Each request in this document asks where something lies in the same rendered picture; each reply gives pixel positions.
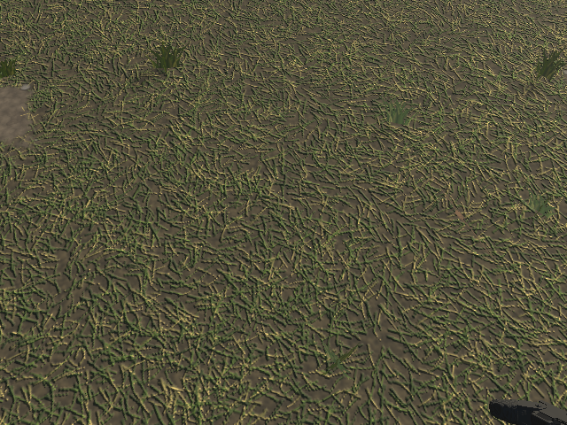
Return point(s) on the right robot hand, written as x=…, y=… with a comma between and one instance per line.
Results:
x=522, y=412

